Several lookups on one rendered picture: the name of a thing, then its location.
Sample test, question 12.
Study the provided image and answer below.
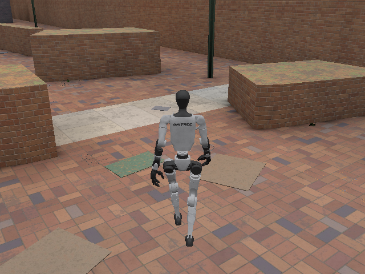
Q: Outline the left robot forearm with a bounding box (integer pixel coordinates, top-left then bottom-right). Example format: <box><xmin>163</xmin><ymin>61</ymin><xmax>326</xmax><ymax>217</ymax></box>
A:
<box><xmin>152</xmin><ymin>139</ymin><xmax>163</xmax><ymax>170</ymax></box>

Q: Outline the right robot hand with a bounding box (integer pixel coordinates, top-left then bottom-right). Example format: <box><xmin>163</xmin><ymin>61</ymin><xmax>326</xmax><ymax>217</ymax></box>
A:
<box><xmin>198</xmin><ymin>154</ymin><xmax>211</xmax><ymax>166</ymax></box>

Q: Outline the left robot hand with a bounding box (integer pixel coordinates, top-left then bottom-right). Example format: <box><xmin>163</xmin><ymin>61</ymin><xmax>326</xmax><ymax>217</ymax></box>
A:
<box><xmin>151</xmin><ymin>169</ymin><xmax>164</xmax><ymax>187</ymax></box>

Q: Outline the right robot thigh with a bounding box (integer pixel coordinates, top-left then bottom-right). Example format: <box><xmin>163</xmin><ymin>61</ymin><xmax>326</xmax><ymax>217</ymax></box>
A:
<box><xmin>187</xmin><ymin>160</ymin><xmax>202</xmax><ymax>207</ymax></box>

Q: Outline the right robot forearm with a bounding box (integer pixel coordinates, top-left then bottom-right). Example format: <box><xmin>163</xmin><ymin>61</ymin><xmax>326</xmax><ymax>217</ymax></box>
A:
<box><xmin>202</xmin><ymin>137</ymin><xmax>210</xmax><ymax>157</ymax></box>

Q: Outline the left robot shin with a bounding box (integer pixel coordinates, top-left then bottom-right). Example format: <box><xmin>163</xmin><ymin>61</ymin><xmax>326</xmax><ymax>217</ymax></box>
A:
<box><xmin>169</xmin><ymin>184</ymin><xmax>180</xmax><ymax>218</ymax></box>

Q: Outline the left robot upper arm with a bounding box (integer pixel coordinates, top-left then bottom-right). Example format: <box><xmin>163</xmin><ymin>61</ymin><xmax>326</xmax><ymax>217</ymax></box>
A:
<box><xmin>157</xmin><ymin>115</ymin><xmax>171</xmax><ymax>147</ymax></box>

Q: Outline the right robot upper arm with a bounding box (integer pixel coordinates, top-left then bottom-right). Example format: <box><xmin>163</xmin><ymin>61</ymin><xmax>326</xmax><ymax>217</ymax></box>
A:
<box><xmin>194</xmin><ymin>115</ymin><xmax>208</xmax><ymax>146</ymax></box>

